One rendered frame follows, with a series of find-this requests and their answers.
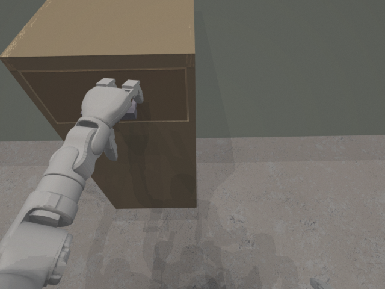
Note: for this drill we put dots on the drawer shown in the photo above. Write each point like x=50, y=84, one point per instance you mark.
x=165, y=91

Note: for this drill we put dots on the robot left hand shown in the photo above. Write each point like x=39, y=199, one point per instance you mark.
x=109, y=104

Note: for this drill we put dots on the handle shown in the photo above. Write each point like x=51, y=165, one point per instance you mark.
x=131, y=113

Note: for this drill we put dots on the robot left upper arm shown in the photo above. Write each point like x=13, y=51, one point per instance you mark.
x=35, y=256

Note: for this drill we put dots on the cabinet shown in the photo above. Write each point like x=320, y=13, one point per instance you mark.
x=156, y=164

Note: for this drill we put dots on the left robot forearm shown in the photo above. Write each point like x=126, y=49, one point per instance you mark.
x=54, y=202

